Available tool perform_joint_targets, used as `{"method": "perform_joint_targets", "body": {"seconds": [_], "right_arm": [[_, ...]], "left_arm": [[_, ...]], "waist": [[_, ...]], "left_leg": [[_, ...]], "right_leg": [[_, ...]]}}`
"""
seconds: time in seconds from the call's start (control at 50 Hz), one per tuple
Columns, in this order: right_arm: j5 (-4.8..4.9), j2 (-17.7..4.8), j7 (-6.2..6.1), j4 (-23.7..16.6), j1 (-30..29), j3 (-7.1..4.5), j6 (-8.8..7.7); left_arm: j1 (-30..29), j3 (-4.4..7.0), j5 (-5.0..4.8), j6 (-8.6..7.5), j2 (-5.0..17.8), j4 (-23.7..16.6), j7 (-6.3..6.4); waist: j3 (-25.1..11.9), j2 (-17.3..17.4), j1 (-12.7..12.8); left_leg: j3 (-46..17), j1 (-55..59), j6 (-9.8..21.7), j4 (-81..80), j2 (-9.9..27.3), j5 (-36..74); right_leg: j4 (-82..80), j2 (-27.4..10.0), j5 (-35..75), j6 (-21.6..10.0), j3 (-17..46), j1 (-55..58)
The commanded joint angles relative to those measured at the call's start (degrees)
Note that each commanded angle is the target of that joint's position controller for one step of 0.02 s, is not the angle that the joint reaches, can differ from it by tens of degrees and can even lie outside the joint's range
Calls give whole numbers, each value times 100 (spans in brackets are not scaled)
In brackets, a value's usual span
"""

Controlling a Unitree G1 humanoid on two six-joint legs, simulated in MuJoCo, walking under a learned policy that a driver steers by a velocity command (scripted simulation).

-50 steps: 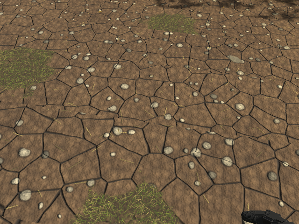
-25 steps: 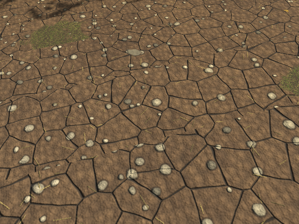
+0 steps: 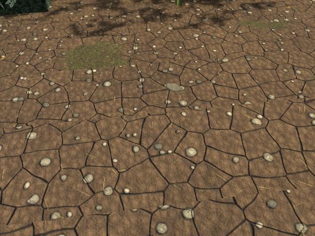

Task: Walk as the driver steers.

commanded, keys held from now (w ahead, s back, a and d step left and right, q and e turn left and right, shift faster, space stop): w+q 0.64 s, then w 0.36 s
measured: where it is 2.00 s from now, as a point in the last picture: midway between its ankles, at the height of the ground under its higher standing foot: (126, 189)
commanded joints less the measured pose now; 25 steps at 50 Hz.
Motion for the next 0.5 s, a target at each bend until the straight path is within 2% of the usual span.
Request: {"method": "perform_joint_targets", "body": {"seconds": [0.02, 0.04, 0.06, 0.08, 0.1, 0.12, 0.14, 0.16, 0.18, 0.2, 0.22, 0.24, 0.26, 0.28, 0.3, 0.34, 0.36, 0.4, 0.44, 0.46, 0.48, 0.5], "right_arm": [[-16, -114, 12, -668, -1374, 108, -149], [-28, -39, 58, -639, -1326, 157, -162], [-12, -44, 70, -552, -1078, 171, -175], [-14, -94, 39, -336, -581, 164, -159], [-38, -251, -14, -74, 122, 117, -136], [-83, -468, -71, 283, 1077, 23, -117], [-44, -707, -99, 579, 2160, -138, -66], [-16, -1358, -86, 665, 2478, -239, -85], [193, -1393, -70, 498, 2757, -278, -121], [199, -1166, -225, 367, 2448, -247, -60], [101, -1070, -390, 335, 1961, -213, -19], [130, -798, -420, 241, 1444, -87, -110], [167, -808, -437, 182, 981, -37, -187], [139, -821, -386, 141, 728, -26, -240], [102, -917, -346, 95, 621, -41, -308], [159, -854, -269, 76, 537, -49, -371], [207, -796, -235, 63, 591, -55, -370], [265, -734, -198, 60, 884, -59, -295], [211, -775, -192, 54, 1179, -82, -191], [181, -886, -210, 22, 1292, -109, -137], [141, -946, -240, -4, 1336, -127, -105], [129, -1008, -267, -49, 1288, -146, -84]], "left_arm": [[969, 13, 53, 7, 398, 152, 15], [987, -22, 37, 35, 354, 172, 37], [902, -51, 1, 69, 363, 156, 66], [929, -54, -46, 123, 439, 183, 92], [907, -32, -74, 156, 523, 214, 107], [788, -13, -62, 199, 539, 223, 100], [109, 98, -124, 201, 657, 119, 17], [310, 68, -295, 141, 422, -278, 11], [63, 70, -462, 132, 697, -656, 50], [-103, -8, -341, 128, 763, -754, 17], [-413, -51, -154, 103, 652, -863, -56], [-686, 52, 21, 86, 850, -872, -109], [-813, 69, 46, 218, 740, -964, -178], [-780, 36, 67, 351, 542, -979, -212], [-805, -15, 71, 408, 348, -982, -229], [-785, -66, -81, 386, 143, -1035, -257], [-916, -57, -122, 365, 147, -1037, -260], [-1427, -20, -151, 350, 269, -1141, -241], [-2077, 15, -139, 348, 384, -1387, -249], [-2389, 28, -103, 338, 457, -1519, -284], [-2412, 43, -107, 300, 473, -1570, -300], [-2192, 59, -116, 255, 505, -1530, -318]], "waist": [[1141, -152, 615], [1157, -153, 617], [1068, -86, 480], [819, -47, 274], [484, -147, -43], [122, -147, -540], [-375, 419, -1430], [-1116, 1120, -1000], [-2348, 469, -1421], [-2150, -280, -1283], [-1469, -213, -983], [-794, -862, -649], [-15, -862, -151], [294, -759, 82], [282, -492, 141], [-119, -21, 184], [-228, 104, 94], [-204, 139, -206], [-1, 123, -456], [121, 77, -574], [166, 117, -539], [154, 153, -404]], "left_leg": [[470, -977, 64, -916, 27, 279], [604, -509, 89, -1217, 14, 406], [730, 119, 122, -1493, -46, 424], [804, 820, 166, -1599, -117, 409], [878, 1652, 268, -1531, -184, 248], [840, 2704, 434, -1556, -181, 57], [209, 4420, 989, -2004, 350, 762], [-825, 6782, 1500, 458, 1635, 4577], [-2326, 8105, 2421, 347, 2553, 4371], [-2543, 7601, 2429, -511, 2472, 1225], [-2903, 6363, 2308, -1413, 2309, -1295], [-2702, 4999, 1928, -1779, 2059, -2058], [-2356, 3071, 1780, -2165, 1738, -1360], [-1896, 1714, 1679, -2330, 1318, -1036], [-1571, 1113, 1605, -2313, 999, -435], [-1166, 940, 1374, -2112, 678, 177], [-1084, 1069, 1246, -2034, 551, 26], [-1286, 1510, 1070, -1921, 476, -835], [-1675, 1865, 988, -1810, 543, -1498], [-1897, 2135, 911, -1800, 576, -1569], [-2096, 2292, 852, -1668, 638, -1770], [-2235, 2358, 779, -1484, 640, -1924]], "right_leg": [[177, -1523, 4168, -213, 693, 143], [437, -1461, 4364, -135, 611, -36], [789, -1403, 4850, -56, 502, -257], [1431, -1403, 5558, 3, 460, -322], [2355, -1405, 6117, 26, 508, -491], [3761, -1337, 6046, 65, 506, -886], [6512, -572, 3397, 314, -27, -2147], [8335, -321, -986, 470, 193, -4653], [8329, -555, -463, 631, 974, -5864], [7553, -922, 225, 587, 1020, -6401], [6982, -1009, 560, 553, 958, -6440], [5839, -1195, 1374, 548, 1096, -5970], [4516, -1287, 1549, 749, 1097, -4929], [3446, -1351, 1648, 882, 1057, -3819], [2904, -1267, 1895, 928, 896, -3149], [1908, -1178, 2893, 844, 826, -2424], [1575, -1131, 3332, 790, 820, -2295], [1080, -1020, 3660, 768, 822, -2460], [724, -903, 3433, 759, 855, -2698], [501, -817, 3149, 752, 878, -2873], [234, -772, 2890, 735, 963, -2780], [-45, -695, 2667, 677, 982, -2497]]}}
Next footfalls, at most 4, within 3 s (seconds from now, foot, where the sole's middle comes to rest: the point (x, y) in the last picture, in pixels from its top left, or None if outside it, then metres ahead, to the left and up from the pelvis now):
0.14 left None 0.26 0.08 -0.88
0.54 right None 0.51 -0.06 -0.88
1.02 left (123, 231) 0.57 0.22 -0.88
1.66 right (142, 178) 0.93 0.17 -1.04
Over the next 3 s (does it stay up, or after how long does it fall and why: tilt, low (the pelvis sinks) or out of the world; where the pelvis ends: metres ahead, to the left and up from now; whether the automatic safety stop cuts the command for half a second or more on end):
stays up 0.91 0.22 -0.26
